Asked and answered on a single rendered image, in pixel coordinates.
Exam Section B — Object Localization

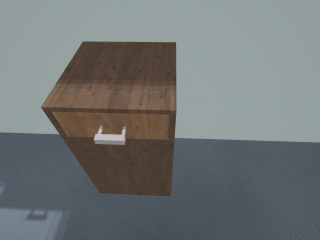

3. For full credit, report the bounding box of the cabinet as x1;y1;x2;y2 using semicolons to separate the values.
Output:
41;41;177;197

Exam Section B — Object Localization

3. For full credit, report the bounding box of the handle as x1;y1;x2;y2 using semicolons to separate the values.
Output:
94;126;127;145

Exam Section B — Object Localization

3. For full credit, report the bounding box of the drawer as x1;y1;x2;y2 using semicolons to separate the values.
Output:
51;111;169;140

